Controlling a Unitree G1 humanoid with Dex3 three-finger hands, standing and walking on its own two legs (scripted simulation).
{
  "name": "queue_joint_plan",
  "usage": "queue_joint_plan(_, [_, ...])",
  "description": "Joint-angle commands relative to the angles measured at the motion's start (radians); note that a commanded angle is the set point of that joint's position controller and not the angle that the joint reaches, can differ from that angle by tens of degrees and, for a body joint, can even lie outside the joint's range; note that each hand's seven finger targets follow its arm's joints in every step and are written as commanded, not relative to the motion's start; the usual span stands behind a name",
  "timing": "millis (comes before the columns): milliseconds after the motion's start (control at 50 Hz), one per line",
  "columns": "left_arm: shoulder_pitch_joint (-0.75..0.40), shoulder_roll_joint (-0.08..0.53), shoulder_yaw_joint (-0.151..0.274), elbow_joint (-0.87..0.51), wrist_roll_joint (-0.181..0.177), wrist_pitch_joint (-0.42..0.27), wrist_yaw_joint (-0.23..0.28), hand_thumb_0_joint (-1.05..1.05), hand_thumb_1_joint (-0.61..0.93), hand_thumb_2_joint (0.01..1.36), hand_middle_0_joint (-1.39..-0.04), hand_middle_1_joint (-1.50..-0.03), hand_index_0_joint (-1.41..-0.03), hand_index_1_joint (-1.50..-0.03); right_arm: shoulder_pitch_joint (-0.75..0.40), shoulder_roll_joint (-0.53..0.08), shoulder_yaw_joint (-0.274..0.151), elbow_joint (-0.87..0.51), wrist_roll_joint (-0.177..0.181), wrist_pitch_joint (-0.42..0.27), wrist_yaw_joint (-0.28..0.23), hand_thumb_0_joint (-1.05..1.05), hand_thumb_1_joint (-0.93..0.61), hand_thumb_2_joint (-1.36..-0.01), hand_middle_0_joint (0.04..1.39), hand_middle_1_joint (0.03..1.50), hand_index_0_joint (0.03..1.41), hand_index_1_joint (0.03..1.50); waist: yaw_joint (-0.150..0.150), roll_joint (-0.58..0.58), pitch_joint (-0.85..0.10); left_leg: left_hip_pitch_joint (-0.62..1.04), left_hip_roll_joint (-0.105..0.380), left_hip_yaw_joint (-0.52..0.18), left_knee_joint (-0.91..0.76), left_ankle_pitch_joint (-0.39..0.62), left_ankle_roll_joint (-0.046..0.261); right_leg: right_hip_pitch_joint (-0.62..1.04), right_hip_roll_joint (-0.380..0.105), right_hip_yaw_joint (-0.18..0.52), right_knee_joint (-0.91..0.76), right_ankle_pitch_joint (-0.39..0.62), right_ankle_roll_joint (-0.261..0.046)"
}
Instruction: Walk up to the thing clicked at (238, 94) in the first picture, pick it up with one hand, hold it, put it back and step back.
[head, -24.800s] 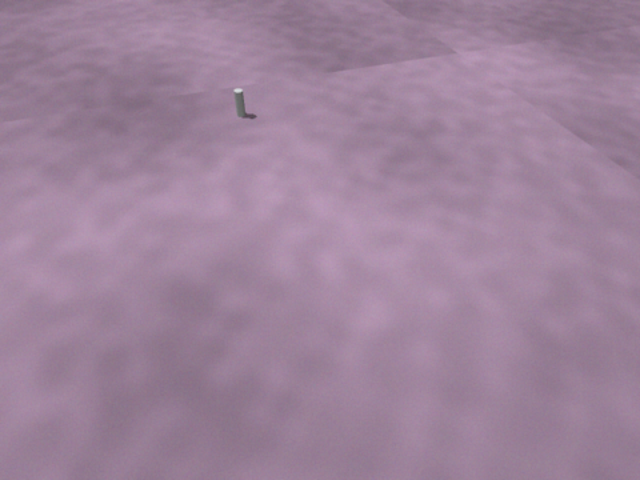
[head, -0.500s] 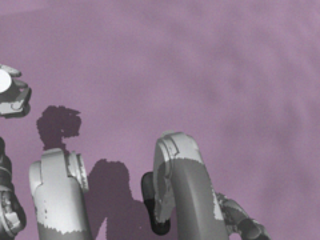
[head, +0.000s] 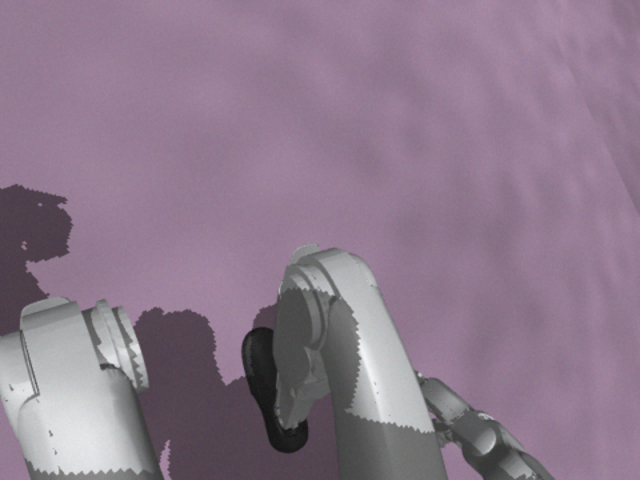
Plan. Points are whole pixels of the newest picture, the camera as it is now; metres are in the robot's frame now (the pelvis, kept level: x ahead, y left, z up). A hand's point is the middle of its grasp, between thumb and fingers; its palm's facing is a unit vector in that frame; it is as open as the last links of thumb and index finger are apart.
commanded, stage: lower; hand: left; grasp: from the side
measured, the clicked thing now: out of the picture +0.45 +0.28 -0.17
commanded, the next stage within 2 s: loosen in 0.82 s
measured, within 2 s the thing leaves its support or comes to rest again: rests again in 0.70 s
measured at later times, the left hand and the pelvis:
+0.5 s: hand out of the picture +0.45 +0.26 -0.18, palm faces +0.24 -0.97 -0.03, open 6.7 cm; pelvis -0.01 +0.01 -0.01, yaw -2 degrees
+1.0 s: hand out of the picture +0.45 +0.26 -0.19, palm faces +0.26 -0.97 -0.03, open 6.7 cm; pelvis -0.01 +0.01 +0.00, yaw -3 degrees
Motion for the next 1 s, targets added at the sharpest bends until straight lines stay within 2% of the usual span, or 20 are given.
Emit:
queue_joint_plan(0, [-0.268,0.185,0.008,-0.162,-0.013,-0.113,0.015,0.000,0.512,1.228,-1.311,-1.387,-1.325,-1.374,0.093,-0.340,-0.076,-0.016,-0.016,0.011,-0.014,0.000,-0.910,-0.904,0.200,0.300,0.200,0.300,-0.076,0.541,-0.666,0.485,0.047,0.081,-0.301,0.235,0.006,0.339,0.027,-0.094,-0.181,0.259,-0.067])
queue_joint_plan(20, [-0.259,0.204,0.011,-0.161,-0.010,-0.118,0.017,0.000,0.505,1.220,-1.299,-1.375,-1.312,-1.363,0.078,-0.342,-0.072,-0.023,-0.017,0.010,-0.016,0.000,-0.911,-0.904,0.200,0.300,0.200,0.300,-0.070,0.530,-0.664,0.477,0.048,0.081,-0.295,0.233,0.008,0.346,0.029,-0.093,-0.182,0.259,-0.067])
queue_joint_plan(120, [-0.281,0.197,-0.015,-0.139,-0.006,-0.132,0.036,0.000,0.535,1.249,-1.294,-1.388,-1.310,-1.374,0.069,-0.341,-0.046,-0.018,-0.034,0.014,-0.017,0.000,-0.900,-0.901,0.200,0.300,0.200,0.300,-0.098,0.501,-0.639,0.457,0.049,0.072,-0.272,0.228,0.015,0.363,0.035,-0.100,-0.192,0.272,-0.058])
queue_joint_plan(160, [-0.280,0.219,0.000,-0.126,-0.008,-0.140,0.051,0.000,0.520,1.246,-1.291,-1.383,-1.305,-1.371,0.059,-0.343,-0.038,-0.024,-0.037,0.016,-0.018,0.000,-0.900,-0.901,0.200,0.300,0.200,0.300,-0.096,0.484,-0.621,0.425,0.048,0.071,-0.266,0.206,0.018,0.374,0.038,-0.102,-0.196,0.261,-0.056])
queue_joint_plan(180, [-0.279,0.203,-0.010,-0.129,-0.009,-0.143,0.055,0.000,0.526,1.250,-1.290,-1.387,-1.306,-1.373,0.059,-0.345,-0.034,-0.025,-0.041,0.016,-0.018,0.000,-0.902,-0.901,0.200,0.300,0.200,0.300,-0.103,0.494,-0.623,0.450,0.052,0.063,-0.274,0.214,0.014,0.370,0.038,-0.110,-0.190,0.265,-0.055])
queue_joint_plan(220, [-0.286,0.234,0.005,-0.126,-0.008,-0.153,0.069,0.000,0.507,1.234,-1.291,-1.376,-1.306,-1.364,0.051,-0.349,-0.024,-0.027,-0.046,0.019,-0.016,0.000,-0.903,-0.902,0.200,0.300,0.200,0.300,-0.099,0.512,-0.627,0.460,0.053,0.058,-0.276,0.213,0.011,0.373,0.042,-0.113,-0.188,0.260,-0.057])
queue_joint_plan(240, [-0.300,0.213,-0.017,-0.111,-0.006,-0.157,0.071,0.000,0.533,1.235,-1.284,-1.371,-1.300,-1.357,0.030,-0.353,-0.023,-0.033,-0.047,0.020,-0.018,0.000,-0.900,-0.900,0.200,0.300,0.200,0.300,-0.111,0.513,-0.594,0.460,0.056,0.051,-0.284,0.196,0.008,0.336,0.040,-0.123,-0.181,0.244,-0.059])
queue_joint_plan(340, [-0.303,0.263,-0.021,-0.093,0.016,-0.177,0.088,0.000,0.538,1.232,-1.281,-1.358,-1.293,-1.347,0.019,-0.352,-0.002,-0.035,-0.060,0.020,-0.020,0.000,-0.900,-0.901,0.200,0.300,0.200,0.300,-0.113,0.515,-0.583,0.434,0.054,0.055,-0.273,0.158,0.012,0.363,0.047,-0.124,-0.190,0.227,-0.056])
queue_joint_plan(360, [-0.289,0.244,-0.032,-0.077,0.016,-0.178,0.088,0.000,0.574,1.238,-1.276,-1.359,-1.291,-1.346,0.017,-0.351,0.001,-0.039,-0.061,0.021,-0.019,0.000,-0.893,-0.899,0.200,0.300,0.200,0.300,-0.117,0.500,-0.579,0.434,0.054,0.052,-0.271,0.165,0.012,0.365,0.047,-0.126,-0.191,0.236,-0.055])
queue_joint_plan(380, [-0.304,0.266,-0.031,-0.081,0.019,-0.181,0.091,0.000,0.553,1.220,-1.283,-1.354,-1.296,-1.341,0.010,-0.354,0.004,-0.041,-0.061,0.022,-0.019,0.000,-0.898,-0.900,0.200,0.300,0.200,0.300,-0.117,0.502,-0.563,0.419,0.054,0.050,-0.274,0.144,0.014,0.353,0.049,-0.128,-0.193,0.217,-0.057])
queue_joint_plan(420, [-0.289,0.261,-0.033,-0.071,0.020,-0.182,0.098,0.000,0.542,1.228,-1.281,-1.359,-1.295,-1.346,0.002,-0.359,0.009,-0.045,-0.063,0.024,-0.019,0.000,-0.897,-0.899,0.200,0.300,0.200,0.300,-0.119,0.517,-0.559,0.438,0.057,0.039,-0.286,0.148,0.008,0.347,0.050,-0.139,-0.187,0.218,-0.057])
queue_joint_plan(440, [-0.285,0.235,-0.044,-0.051,0.013,-0.181,0.096,0.000,0.553,1.226,-1.281,-1.357,-1.295,-1.343,-0.003,-0.359,0.010,-0.048,-0.064,0.023,-0.020,0.000,-0.894,-0.899,0.200,0.300,0.200,0.300,-0.125,0.502,-0.554,0.444,0.058,0.038,-0.281,0.152,0.008,0.344,0.051,-0.140,-0.188,0.225,-0.055])
queue_joint_plan(480, [-0.288,0.252,-0.039,-0.058,0.012,-0.186,0.101,0.000,0.572,1.237,-1.293,-1.367,-1.306,-1.354,-0.001,-0.364,0.014,-0.048,-0.064,0.024,-0.020,0.000,-0.896,-0.899,0.200,0.300,0.200,0.300,-0.124,0.503,-0.542,0.434,0.057,0.032,-0.285,0.145,0.008,0.345,0.051,-0.145,-0.187,0.221,-0.055])
queue_joint_plan(540, [-0.271,0.264,-0.033,-0.058,0.013,-0.190,0.111,0.000,0.587,1.248,-1.298,-1.371,-1.311,-1.359,-0.003,-0.363,0.021,-0.050,-0.067,0.023,-0.018,0.000,-0.894,-0.899,0.200,0.300,0.200,0.300,-0.119,0.511,-0.552,0.447,0.059,0.029,-0.282,0.169,0.007,0.362,0.056,-0.148,-0.185,0.240,-0.055])
queue_joint_plan(620, [-0.272,0.246,-0.053,-0.072,0.015,-0.199,0.114,0.000,0.623,1.252,-1.296,-1.371,-1.310,-1.357,-0.008,-0.367,0.027,-0.046,-0.074,0.025,-0.018,0.000,-0.888,-0.897,0.200,0.300,0.200,0.300,-0.132,0.545,-0.562,0.513,0.067,0.009,-0.285,0.239,-0.003,0.360,0.056,-0.157,-0.171,0.292,-0.053])
queue_joint_plan(660, [-0.281,0.267,-0.054,-0.080,0.024,-0.201,0.119,0.000,0.613,1.250,-1.294,-1.363,-1.305,-1.352,-0.016,-0.366,0.029,-0.044,-0.074,0.027,-0.021,0.000,-0.887,-0.897,0.200,0.300,0.200,0.300,-0.131,0.542,-0.550,0.500,0.068,0.014,-0.278,0.246,-0.001,0.361,0.056,-0.152,-0.170,0.298,-0.055])
queue_joint_plan(800, [-0.268,0.278,-0.027,-0.059,0.007,-0.211,0.139,0.000,0.598,1.262,-1.292,-1.363,-1.301,-1.354,-0.032,-0.367,0.043,-0.057,-0.082,0.030,-0.019,0.000,-0.888,-0.899,0.200,0.300,0.200,0.300,-0.133,0.511,-0.535,0.451,0.066,0.020,-0.266,0.182,0.009,0.385,0.064,-0.155,-0.194,0.260,-0.051])
queue_joint_plan(880, [-0.275,0.274,-0.049,-0.037,0.015,-0.213,0.135,0.000,0.599,1.261,-1.297,-1.369,-1.309,-1.358,-0.038,-0.370,0.047,-0.055,-0.083,0.027,-0.022,0.000,-0.885,-0.897,0.200,0.300,0.200,0.300,-0.150,0.507,-0.512,0.451,0.069,0.013,-0.271,0.171,0.008,0.369,0.065,-0.163,-0.193,0.253,-0.051])
queue_joint_plan(920, [-0.265,0.267,-0.063,-0.041,0.025,-0.216,0.131,0.000,0.567,1.171,-1.333,-1.315,-1.344,-1.304,-0.046,-0.369,0.047,-0.054,-0.086,0.028,-0.023,0.000,-0.900,-0.896,0.201,0.300,0.200,0.300,-0.148,0.516,-0.505,0.466,0.072,0.006,-0.277,0.183,0.004,0.362,0.064,-0.168,-0.185,0.259,-0.052])
queue_joint_plan(980, [-0.281,0.280,-0.055,-0.069,0.011,-0.222,0.124,0.000,0.378,0.931,-1.139,-1.075,-1.161,-1.064,-0.045,-0.372,0.048,-0.053,-0.084,0.025,-0.023,0.000,-0.906,-0.891,0.201,0.300,0.201,0.300,-0.146,0.519,-0.526,0.467,0.071,0.009,-0.265,0.191,0.006,0.373,0.066,-0.164,-0.184,0.272,-0.052])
